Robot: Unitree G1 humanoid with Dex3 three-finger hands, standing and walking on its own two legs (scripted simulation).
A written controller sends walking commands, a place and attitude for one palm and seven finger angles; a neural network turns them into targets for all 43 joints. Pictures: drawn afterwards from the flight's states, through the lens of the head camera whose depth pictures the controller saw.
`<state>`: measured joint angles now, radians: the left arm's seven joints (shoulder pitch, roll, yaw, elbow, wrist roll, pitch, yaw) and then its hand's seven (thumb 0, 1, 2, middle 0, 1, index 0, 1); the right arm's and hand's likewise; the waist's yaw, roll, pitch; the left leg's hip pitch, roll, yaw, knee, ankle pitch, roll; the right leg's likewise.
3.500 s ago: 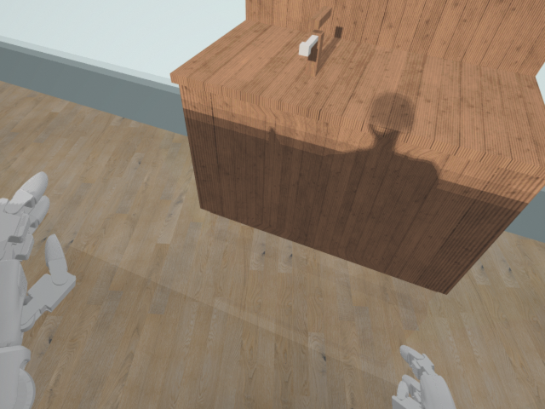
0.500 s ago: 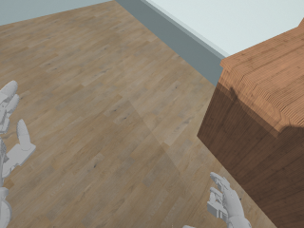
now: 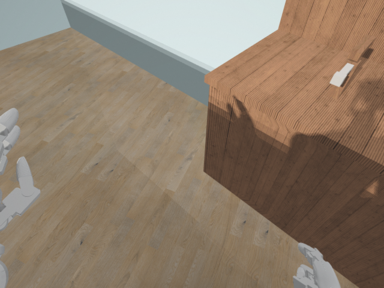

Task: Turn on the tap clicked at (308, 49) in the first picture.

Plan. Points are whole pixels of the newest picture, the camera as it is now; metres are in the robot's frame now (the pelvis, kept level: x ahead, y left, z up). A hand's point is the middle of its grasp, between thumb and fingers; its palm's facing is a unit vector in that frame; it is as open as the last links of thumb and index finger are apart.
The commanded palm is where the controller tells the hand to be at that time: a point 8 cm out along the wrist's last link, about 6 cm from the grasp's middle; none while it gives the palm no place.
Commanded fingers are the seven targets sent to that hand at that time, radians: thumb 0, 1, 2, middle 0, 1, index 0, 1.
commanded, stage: turn to face it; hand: left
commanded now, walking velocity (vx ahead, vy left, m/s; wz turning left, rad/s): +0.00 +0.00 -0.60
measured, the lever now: (338, 79) +0.65 -0.37 +0.10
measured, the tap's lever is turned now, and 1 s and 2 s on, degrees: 0 0 0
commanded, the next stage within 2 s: take the last steps up to it in 1.66 s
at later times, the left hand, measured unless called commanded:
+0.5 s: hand (126, 206) +0.20 +0.11 +0.17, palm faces +0.05 -0.86 -0.50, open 7.4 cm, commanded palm +0.16 +0.19 +0.18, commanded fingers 0.00 0.90 0.90 -0.20 -0.30 -0.20 -0.30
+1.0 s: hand (186, 238) +0.16 +0.02 +0.17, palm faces -0.15 -0.87 -0.48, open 7.4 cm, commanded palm +0.14 +0.09 +0.18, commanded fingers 0.00 0.90 0.90 -0.20 -0.30 -0.20 -0.30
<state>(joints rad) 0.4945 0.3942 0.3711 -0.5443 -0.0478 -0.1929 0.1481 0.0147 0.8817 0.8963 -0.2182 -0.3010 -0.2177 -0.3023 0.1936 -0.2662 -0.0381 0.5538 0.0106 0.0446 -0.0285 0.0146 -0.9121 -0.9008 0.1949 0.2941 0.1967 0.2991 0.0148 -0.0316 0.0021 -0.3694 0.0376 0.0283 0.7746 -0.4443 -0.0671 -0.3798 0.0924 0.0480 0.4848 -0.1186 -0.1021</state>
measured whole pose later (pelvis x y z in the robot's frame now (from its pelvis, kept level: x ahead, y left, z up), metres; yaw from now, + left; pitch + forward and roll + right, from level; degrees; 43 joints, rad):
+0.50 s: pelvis -0.09 -0.02 -0.01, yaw -19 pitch -1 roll +0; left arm 0.48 0.39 0.38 -0.57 -0.05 -0.20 0.13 0.02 0.88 0.90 -0.22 -0.30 -0.22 -0.30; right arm 0.16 -0.21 0.00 0.58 0.01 0.02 0.00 0.01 -0.91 -0.90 0.20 0.30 0.20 0.30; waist -0.01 0.03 0.15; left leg -0.48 0.10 0.03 1.12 -0.47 -0.09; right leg -0.38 0.04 -0.04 0.63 -0.24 -0.07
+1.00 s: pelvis -0.16 -0.04 -0.01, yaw -37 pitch -1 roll -1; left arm 0.41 0.38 0.36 -0.50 -0.02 -0.19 0.14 0.02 0.89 0.90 -0.21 -0.30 -0.21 -0.30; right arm 0.20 -0.15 0.04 0.51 0.01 -0.05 0.01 0.01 -0.91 -0.90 0.20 0.30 0.20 0.30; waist 0.05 0.06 0.10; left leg -0.29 0.24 0.18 0.67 -0.33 -0.10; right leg -0.31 0.01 -0.10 0.62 -0.29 0.01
